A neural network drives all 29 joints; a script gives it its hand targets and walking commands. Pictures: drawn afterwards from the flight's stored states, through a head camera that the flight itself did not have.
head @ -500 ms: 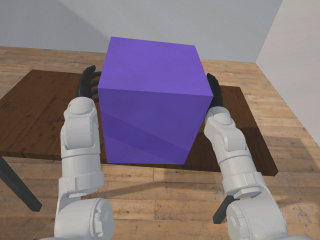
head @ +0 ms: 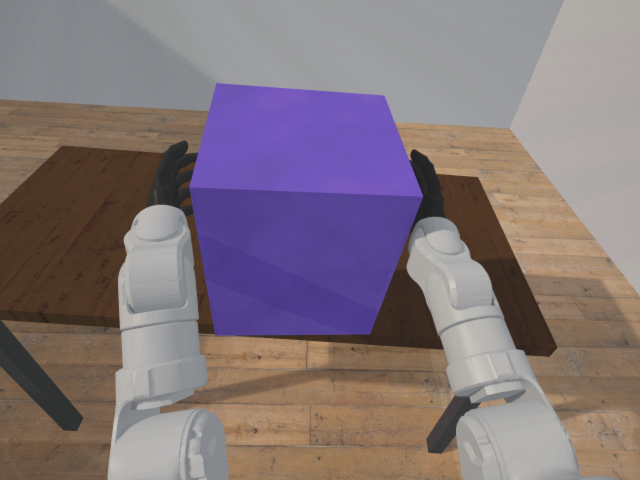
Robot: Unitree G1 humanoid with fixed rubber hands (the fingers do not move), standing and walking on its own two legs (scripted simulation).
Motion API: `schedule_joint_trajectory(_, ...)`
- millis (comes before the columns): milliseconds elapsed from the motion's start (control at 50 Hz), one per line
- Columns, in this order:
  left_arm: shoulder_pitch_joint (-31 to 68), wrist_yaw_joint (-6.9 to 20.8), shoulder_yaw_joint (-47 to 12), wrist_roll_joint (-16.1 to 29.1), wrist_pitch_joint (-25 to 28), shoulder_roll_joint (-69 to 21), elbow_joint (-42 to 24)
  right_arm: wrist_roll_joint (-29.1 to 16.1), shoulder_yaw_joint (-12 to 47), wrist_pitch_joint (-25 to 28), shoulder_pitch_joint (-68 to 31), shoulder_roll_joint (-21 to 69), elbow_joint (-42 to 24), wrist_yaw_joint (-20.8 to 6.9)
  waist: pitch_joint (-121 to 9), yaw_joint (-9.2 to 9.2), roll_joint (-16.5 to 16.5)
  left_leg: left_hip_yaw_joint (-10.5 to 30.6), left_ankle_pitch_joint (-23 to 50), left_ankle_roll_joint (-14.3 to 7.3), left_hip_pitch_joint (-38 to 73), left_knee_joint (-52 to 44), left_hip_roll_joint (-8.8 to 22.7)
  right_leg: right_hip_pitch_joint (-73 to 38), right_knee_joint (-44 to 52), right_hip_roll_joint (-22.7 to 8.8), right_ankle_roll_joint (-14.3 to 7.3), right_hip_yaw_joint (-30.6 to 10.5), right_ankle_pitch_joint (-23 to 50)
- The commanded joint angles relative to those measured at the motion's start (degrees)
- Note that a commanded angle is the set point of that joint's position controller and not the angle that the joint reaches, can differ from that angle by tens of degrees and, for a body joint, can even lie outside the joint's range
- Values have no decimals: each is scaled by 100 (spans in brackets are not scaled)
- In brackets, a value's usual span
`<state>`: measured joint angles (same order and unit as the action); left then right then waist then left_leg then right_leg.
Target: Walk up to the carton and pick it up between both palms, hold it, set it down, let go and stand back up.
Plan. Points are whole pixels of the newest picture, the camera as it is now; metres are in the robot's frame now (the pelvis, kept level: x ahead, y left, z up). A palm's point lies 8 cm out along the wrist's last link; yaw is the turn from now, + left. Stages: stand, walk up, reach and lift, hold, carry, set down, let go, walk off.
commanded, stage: hold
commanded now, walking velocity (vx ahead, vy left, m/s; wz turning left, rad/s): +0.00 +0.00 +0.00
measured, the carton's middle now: (298, 217) +0.39 +0.00 +0.15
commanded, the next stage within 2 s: none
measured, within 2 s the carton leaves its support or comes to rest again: neither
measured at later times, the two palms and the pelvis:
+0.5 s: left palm (166, 204) +0.36 +0.15 +0.20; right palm (422, 211) +0.35 -0.15 +0.19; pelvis -0.01 +0.00 +0.00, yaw +0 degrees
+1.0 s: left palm (165, 212) +0.35 +0.15 +0.19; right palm (421, 221) +0.35 -0.14 +0.18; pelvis -0.01 +0.00 +0.00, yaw +0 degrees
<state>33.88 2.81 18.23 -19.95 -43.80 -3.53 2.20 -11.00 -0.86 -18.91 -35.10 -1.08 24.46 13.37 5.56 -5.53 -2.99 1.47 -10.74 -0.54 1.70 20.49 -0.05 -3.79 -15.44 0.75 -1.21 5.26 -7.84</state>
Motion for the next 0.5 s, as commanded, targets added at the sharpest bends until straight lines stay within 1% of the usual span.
schedule_joint_trajectory(0,3710,802,-3055,988,403,-2653,-672,-419,2282,473,-4764,3069,-2158,-636,-2771,36,432,-267,1509,159,99,-183,-194,-752,-23,171,308,17,931)
schedule_joint_trajectory(20,3759,782,-3111,1014,418,-2668,-671,-395,2258,485,-4783,3085,-2162,-640,-2756,3,489,-257,1500,162,92,-174,-197,-717,-23,159,300,14,931)
schedule_joint_trajectory(40,3780,764,-3158,1051,431,-2733,-691,-380,2249,491,-4816,3083,-2177,-648,-2803,-16,477,-250,1487,166,121,-195,-183,-687,-19,184,287,23,885)
schedule_joint_trajectory(60,3840,751,-3127,1056,451,-2689,-687,-401,2302,506,-4896,3125,-2213,-657,-2850,52,410,-261,1505,140,141,-175,-189,-684,-18,181,304,15,898)
schedule_joint_trajectory(80,3793,741,-3136,1057,449,-2718,-609,-381,2292,504,-4890,3115,-2180,-659,-2852,51,404,-252,1509,129,161,-173,-188,-679,-20,182,300,15,909)
schedule_joint_trajectory(100,3755,740,-3109,1015,439,-2696,-501,-325,2234,485,-4804,3064,-2044,-659,-2778,7,409,-251,1452,141,178,-198,-174,-629,-5,185,288,16,852)
schedule_joint_trajectory(140,3862,725,-3079,1001,453,-2683,-472,-268,2170,497,-4838,3078,-1947,-690,-2771,41,458,-263,1182,115,96,-258,-164,-564,28,163,273,20,542)
schedule_joint_trajectory(200,3902,723,-2976,960,414,-2683,-204,-114,1863,495,-4794,2942,-1588,-769,-2478,-29,491,-280,717,105,-61,-428,-105,-397,75,165,222,46,54)
schedule_joint_trajectory(220,3939,726,-2903,955,421,-2661,-190,-97,1866,511,-4866,2985,-1621,-790,-2570,29,430,-294,628,67,-101,-450,-117,-433,72,150,240,37,12)
schedule_joint_trajectory(240,3913,724,-2904,937,414,-2684,-157,-88,1821,523,-4866,2966,-1571,-806,-2518,27,476,-293,590,69,-132,-475,-112,-416,77,151,233,40,-9)
schedule_joint_trajectory(260,3926,725,-2861,921,403,-2713,-82,-77,1812,537,-4948,2983,-1553,-821,-2495,54,482,-314,599,55,-156,-483,-117,-412,81,154,235,47,-8)
schedule_joint_trajectory(340,4084,695,-2990,1013,461,-2848,-105,-95,1768,635,-5196,3004,-1644,-841,-2812,-6,528,-275,898,115,46,-370,-98,-434,47,202,223,90,184)
schedule_joint_trajectory(360,4090,696,-2919,989,473,-2771,-51,-89,1790,609,-5147,3003,-1555,-834,-2775,-5,456,-289,942,104,78,-347,-128,-451,64,188,245,61,257)
schedule_joint_trajectory(380,4105,696,-2928,997,493,-2789,-156,-98,1835,597,-5071,3047,-1560,-822,-2914,-25,414,-286,1022,100,107,-333,-132,-538,38,194,255,59,388)
schedule_joint_trajectory(400,4086,706,-2910,993,491,-2725,-102,-127,1907,613,-5159,3087,-1672,-800,-3002,18,380,-297,1089,73,91,-269,-171,-644,31,150,286,28,545)
schedule_joint_trajectory(420,4027,706,-2947,997,489,-2775,-129,-155,1937,609,-5126,3074,-1689,-778,-3025,-8,418,-278,1212,108,115,-248,-160,-698,-3,168,283,29,690)
schedule_joint_trajectory(460,3990,734,-2835,955,491,-2684,-51,-173,1951,571,-5056,3100,-1600,-731,-2862,7,328,-291,1199,74,67,-243,-198,-706,22,142,323,8,750)
schedule_joint_trajectory(480,3914,748,-2807,932,492,-2688,-117,-202,2030,569,-5010,3137,-1652,-712,-2912,42,303,-288,1301,61,81,-233,-205,-794,-4,142,338,7,895)
